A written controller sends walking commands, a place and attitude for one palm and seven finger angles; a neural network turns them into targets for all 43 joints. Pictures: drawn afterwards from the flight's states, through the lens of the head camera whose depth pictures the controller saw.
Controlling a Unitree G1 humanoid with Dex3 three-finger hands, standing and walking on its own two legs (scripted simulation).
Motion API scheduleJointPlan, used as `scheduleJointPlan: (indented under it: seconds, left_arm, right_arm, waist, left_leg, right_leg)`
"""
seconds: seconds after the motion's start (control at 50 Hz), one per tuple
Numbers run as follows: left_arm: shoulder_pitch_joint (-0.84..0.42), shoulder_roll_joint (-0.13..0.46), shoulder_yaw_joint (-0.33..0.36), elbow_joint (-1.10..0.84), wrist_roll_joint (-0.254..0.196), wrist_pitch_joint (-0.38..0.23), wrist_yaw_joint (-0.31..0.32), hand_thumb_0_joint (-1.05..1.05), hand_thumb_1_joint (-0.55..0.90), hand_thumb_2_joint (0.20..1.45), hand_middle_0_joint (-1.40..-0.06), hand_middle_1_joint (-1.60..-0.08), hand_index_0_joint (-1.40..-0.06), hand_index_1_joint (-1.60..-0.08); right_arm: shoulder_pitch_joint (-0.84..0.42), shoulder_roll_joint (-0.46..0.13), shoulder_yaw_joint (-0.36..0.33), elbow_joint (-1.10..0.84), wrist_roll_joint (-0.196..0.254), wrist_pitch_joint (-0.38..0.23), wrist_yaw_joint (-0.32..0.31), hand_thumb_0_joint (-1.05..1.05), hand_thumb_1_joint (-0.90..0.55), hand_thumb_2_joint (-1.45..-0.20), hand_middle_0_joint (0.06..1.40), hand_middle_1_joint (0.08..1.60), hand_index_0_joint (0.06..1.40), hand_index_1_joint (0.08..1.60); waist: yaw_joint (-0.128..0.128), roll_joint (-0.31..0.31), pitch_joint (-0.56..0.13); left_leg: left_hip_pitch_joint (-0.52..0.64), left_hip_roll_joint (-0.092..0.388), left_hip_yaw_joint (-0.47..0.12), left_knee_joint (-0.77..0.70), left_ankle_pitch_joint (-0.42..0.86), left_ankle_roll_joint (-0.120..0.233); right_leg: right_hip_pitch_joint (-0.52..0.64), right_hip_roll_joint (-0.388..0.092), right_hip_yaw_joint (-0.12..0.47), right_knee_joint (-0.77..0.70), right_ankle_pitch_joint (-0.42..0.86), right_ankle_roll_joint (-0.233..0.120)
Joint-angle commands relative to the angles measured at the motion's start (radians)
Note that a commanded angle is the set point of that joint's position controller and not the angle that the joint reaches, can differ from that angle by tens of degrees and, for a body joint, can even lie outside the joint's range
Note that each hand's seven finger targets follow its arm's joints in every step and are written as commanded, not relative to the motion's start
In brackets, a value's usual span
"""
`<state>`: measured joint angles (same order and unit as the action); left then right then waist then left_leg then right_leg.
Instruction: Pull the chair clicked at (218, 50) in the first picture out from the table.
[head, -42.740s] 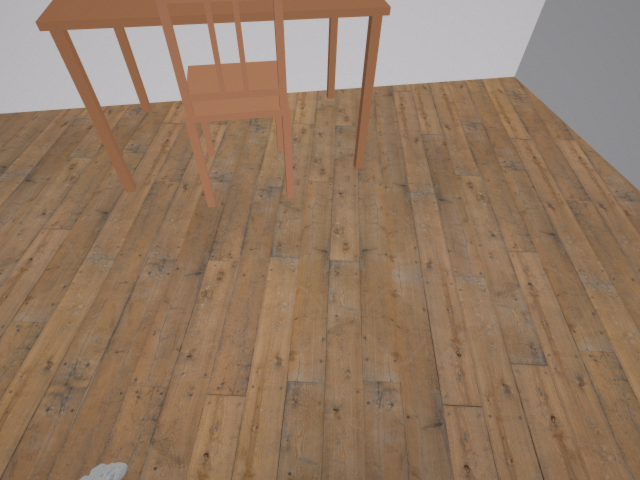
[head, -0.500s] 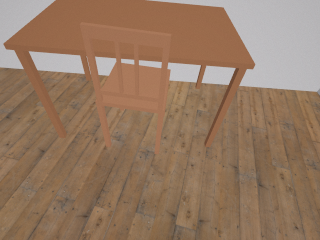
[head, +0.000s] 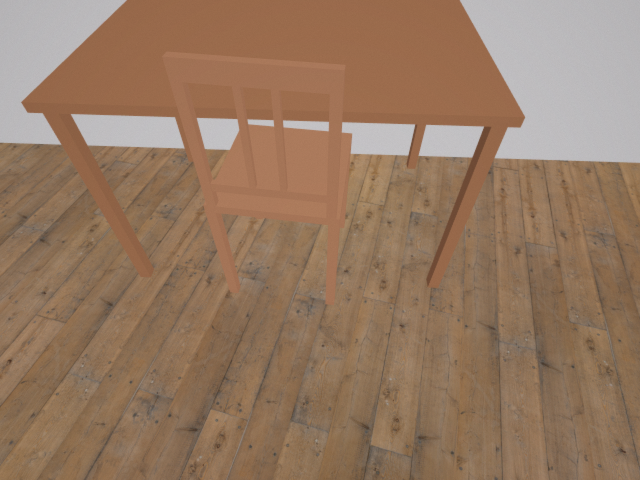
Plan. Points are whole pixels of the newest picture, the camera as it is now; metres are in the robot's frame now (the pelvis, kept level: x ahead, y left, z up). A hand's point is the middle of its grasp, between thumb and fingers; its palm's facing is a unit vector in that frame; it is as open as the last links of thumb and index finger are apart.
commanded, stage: let the arm hang, fingers relaxed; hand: left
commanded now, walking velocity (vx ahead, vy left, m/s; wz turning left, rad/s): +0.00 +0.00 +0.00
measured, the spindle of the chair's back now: (246, 140) +0.85 +0.22 -0.08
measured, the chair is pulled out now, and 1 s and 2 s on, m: -0.09 -0.09 -0.09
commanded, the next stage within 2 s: look to check the result in 0.30 s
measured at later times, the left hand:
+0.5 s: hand out of the picture +0.01 +0.16 -0.18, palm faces +0.02 -0.98 -0.18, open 7.4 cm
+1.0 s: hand out of the picture +0.02 +0.16 -0.17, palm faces +0.01 -0.98 -0.18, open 7.4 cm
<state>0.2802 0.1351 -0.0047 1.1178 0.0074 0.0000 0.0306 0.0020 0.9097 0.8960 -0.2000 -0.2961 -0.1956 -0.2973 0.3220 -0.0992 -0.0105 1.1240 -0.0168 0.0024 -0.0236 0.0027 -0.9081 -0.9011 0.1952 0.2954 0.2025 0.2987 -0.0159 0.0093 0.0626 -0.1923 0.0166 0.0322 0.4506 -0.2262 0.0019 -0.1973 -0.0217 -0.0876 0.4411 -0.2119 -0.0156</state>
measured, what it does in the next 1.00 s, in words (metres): stands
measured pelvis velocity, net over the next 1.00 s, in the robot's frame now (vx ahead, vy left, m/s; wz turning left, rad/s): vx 0.02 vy -0.01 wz -0.01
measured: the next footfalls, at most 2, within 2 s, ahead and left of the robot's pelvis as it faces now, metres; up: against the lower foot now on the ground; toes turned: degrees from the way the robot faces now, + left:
right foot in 1.74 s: +0.17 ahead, -0.12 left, +0.00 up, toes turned -3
left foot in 1.96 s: +0.28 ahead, +0.09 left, +0.00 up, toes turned +2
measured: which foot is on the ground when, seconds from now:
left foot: down 0.00-1.00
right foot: down 0.00-1.00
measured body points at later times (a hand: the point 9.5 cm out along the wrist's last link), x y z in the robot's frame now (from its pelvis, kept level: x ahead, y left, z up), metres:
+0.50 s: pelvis +0.01 +0.00 +0.00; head +0.03 -0.01 +0.45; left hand +0.01 +0.21 -0.16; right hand -0.02 -0.22 -0.16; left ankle +0.01 +0.12 -0.74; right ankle +0.02 -0.11 -0.74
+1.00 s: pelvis +0.02 -0.01 +0.00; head +0.04 -0.01 +0.45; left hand +0.02 +0.21 -0.16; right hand -0.01 -0.21 -0.16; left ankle +0.01 +0.12 -0.74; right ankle +0.02 -0.11 -0.74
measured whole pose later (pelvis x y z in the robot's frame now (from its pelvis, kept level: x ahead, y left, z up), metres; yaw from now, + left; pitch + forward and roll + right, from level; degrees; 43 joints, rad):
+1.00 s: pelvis +0.02 -0.01 +0.00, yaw -1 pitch -2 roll +0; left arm 0.28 0.14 0.00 1.13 0.01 -0.01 0.03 0.00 0.91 0.90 -0.20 -0.30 -0.20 -0.30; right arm 0.30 -0.11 -0.01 1.15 -0.02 -0.01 -0.03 0.00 -0.91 -0.90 0.19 0.30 0.20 0.30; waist -0.02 0.00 0.06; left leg -0.14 0.03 0.04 0.41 -0.24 -0.01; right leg -0.16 -0.01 -0.08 0.41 -0.23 -0.02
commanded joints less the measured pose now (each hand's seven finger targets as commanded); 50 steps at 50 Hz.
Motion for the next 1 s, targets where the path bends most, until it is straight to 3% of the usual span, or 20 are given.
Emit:
scheduleJointPlan:
  seconds: [0.0,0.04,0.42,0.64,0.86,0.98]
  left_arm:
    - [0.061,0.102,0.029,-0.029,0.0,-0.012,0.01,0.0,0.9,0.9,-0.2,-0.3,-0.2,-0.3]
    - [0.06,0.097,0.028,-0.028,-0.001,-0.011,0.011,0.0,0.9,0.9,-0.2,-0.3,-0.2,-0.3]
    - [0.056,0.1,0.029,-0.023,-0.003,-0.018,0.009,0.0,0.9,0.9,-0.2,-0.3,-0.2,-0.3]
    - [0.064,0.099,0.024,-0.017,-0.003,-0.019,0.01,0.0,0.9,0.9,-0.2,-0.3,-0.2,-0.3]
    - [0.063,0.099,0.026,-0.017,-0.003,-0.021,0.01,0.0,0.9,0.9,-0.2,-0.3,-0.2,-0.3]
    - [0.061,0.102,0.025,-0.016,-0.004,-0.021,0.011,0.0,0.9,0.9,-0.2,-0.3,-0.2,-0.3]
  right_arm:
    - [0.099,-0.091,-0.017,-0.005,-0.003,-0.009,-0.011,0.0,-0.9,-0.9,0.2,0.3,0.2,0.3]
    - [0.096,-0.091,-0.017,-0.006,-0.002,-0.006,-0.013,0.0,-0.9,-0.9,0.2,0.3,0.2,0.3]
    - [0.083,-0.103,-0.012,0.004,-0.001,-0.013,-0.015,0.0,-0.9,-0.9,0.2,0.3,0.2,0.3]
    - [0.077,-0.106,-0.011,0.01,0.0,-0.006,-0.015,0.0,-0.9,-0.9,0.2,0.3,0.2,0.3]
    - [0.076,-0.104,-0.01,0.016,0.0,-0.013,-0.017,0.0,-0.9,-0.9,0.2,0.3,0.2,0.3]
    - [0.072,-0.103,-0.009,0.019,0.0,-0.012,-0.016,0.0,-0.9,-0.9,0.2,0.3,0.2,0.3]
  waist:
    - [0.006,-0.008,0.032]
    - [0.005,0.018,0.047]
    - [0.002,0.006,0.014]
    - [-0.001,0.005,0.04]
    - [0.001,-0.001,0.013]
    - [0.003,-0.003,0.031]
  left_leg:
    - [-0.044,0.068,-0.078,-0.109,0.034,0.038]
    - [-0.05,0.069,-0.078,-0.107,0.023,0.037]
    - [0.006,0.074,-0.066,-0.099,0.121,0.033]
    - [0.011,0.073,-0.06,-0.099,0.088,0.028]
    - [0.031,0.08,-0.058,-0.103,0.136,0.03]
    - [0.026,0.078,-0.055,-0.108,0.128,0.028]
  right_leg:
    - [-0.017,-0.079,0.096,-0.107,-0.041,-0.038]
    - [-0.023,-0.075,0.097,-0.112,-0.052,-0.038]
    - [0.005,-0.084,0.099,-0.113,0.034,-0.036]
    - [-0.015,-0.08,0.106,-0.137,0.0,-0.035]
    - [0.013,-0.08,0.102,-0.121,0.068,-0.033]
    - [0.008,-0.08,0.105,-0.126,0.065,-0.033]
